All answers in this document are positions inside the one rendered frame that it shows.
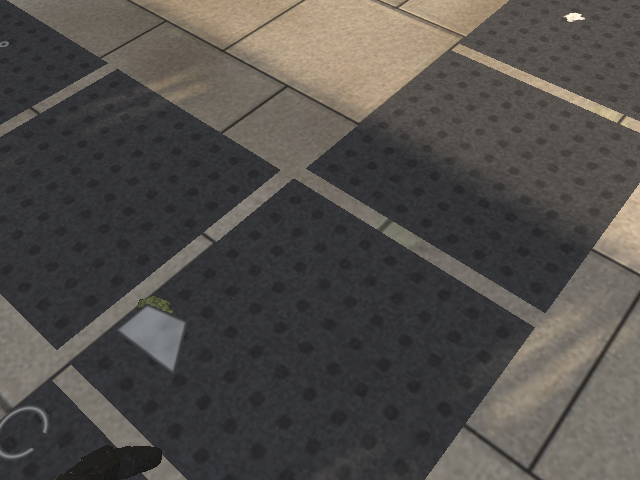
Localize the left robot hand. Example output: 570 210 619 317
54 445 162 480

